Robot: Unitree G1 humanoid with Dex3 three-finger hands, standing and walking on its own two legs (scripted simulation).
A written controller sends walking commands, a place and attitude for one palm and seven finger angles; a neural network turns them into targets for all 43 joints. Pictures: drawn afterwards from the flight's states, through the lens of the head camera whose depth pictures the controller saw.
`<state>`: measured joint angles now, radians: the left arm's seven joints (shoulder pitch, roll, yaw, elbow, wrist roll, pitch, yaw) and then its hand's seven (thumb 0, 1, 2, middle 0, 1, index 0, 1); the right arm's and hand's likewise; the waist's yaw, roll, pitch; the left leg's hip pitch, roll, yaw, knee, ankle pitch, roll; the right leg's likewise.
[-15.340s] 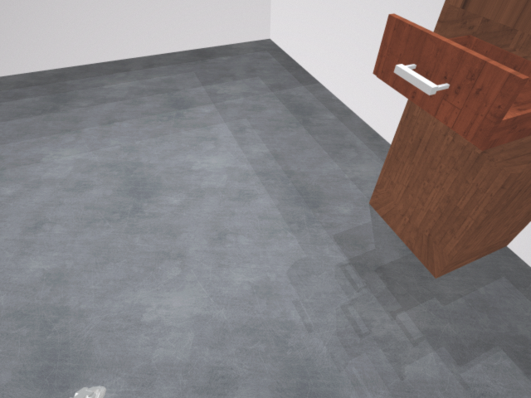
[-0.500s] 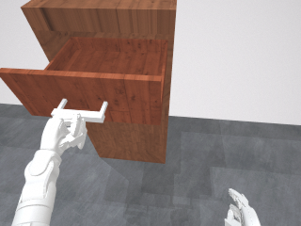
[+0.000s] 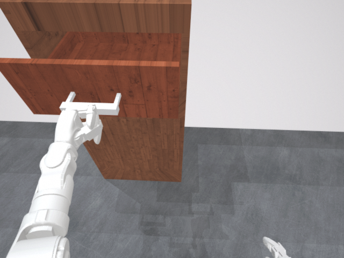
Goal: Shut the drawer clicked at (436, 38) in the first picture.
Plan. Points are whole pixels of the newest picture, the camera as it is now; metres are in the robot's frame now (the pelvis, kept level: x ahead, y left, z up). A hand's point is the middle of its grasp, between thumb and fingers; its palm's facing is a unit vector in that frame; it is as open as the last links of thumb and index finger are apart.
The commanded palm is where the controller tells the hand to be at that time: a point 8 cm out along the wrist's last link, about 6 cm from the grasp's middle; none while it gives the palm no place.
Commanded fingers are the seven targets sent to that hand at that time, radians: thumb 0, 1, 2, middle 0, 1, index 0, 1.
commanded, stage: push the drawer shut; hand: left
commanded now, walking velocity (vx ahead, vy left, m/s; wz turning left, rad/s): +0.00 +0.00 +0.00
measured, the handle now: (92, 102) +0.46 +0.22 +0.10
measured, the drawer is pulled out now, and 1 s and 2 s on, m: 0.14 0.03 0.00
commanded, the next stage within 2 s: pull the fist back off the drawer in 1.80 s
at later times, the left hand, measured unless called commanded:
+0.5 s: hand (102, 113) +0.43 +0.18 +0.10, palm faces +0.01 -1.00 -0.04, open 3.1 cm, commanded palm +0.42 +0.23 +0.10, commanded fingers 0.00 0.90 0.90 -1.40 -1.60 -1.40 -1.60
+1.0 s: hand (111, 93) +0.50 +0.18 +0.10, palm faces +0.00 -1.00 -0.03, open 3.3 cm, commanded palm +0.48 +0.23 +0.10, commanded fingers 0.00 0.90 0.90 -1.40 -1.60 -1.40 -1.60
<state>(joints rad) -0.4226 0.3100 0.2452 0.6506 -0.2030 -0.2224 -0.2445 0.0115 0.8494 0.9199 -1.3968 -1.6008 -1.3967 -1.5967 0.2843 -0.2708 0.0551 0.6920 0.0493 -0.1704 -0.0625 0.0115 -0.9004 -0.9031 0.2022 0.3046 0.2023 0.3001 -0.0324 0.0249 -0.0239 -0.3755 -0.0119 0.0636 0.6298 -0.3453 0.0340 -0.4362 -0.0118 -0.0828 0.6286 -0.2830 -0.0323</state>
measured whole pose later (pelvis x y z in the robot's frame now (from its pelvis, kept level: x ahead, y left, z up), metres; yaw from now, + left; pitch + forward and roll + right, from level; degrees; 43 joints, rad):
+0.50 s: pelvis +0.00 +0.00 +0.00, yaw +1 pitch +7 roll +0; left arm -0.64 0.34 0.26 0.90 -0.17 -0.28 -0.23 0.01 0.84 0.94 -1.40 -1.60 -1.40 -1.60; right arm 0.29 -0.27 0.05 0.70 0.04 -0.12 -0.05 0.01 -0.90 -0.90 0.20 0.30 0.20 0.30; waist -0.05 0.02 -0.02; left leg -0.44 -0.01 0.05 0.66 -0.35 0.03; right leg -0.49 -0.01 -0.10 0.64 -0.29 -0.03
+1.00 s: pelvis +0.00 +0.00 -0.01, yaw -1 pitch +14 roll -1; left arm -0.91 0.49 0.37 1.19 -0.11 -0.33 -0.25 0.03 0.88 0.94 -1.40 -1.60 -1.40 -1.60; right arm 0.41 -0.29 0.04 0.71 0.02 -0.06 -0.03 0.01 -0.90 -0.90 0.20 0.30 0.20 0.30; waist -0.14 0.02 -0.04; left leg -0.60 0.01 0.06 0.74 -0.38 0.03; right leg -0.65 0.01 -0.08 0.70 -0.29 -0.04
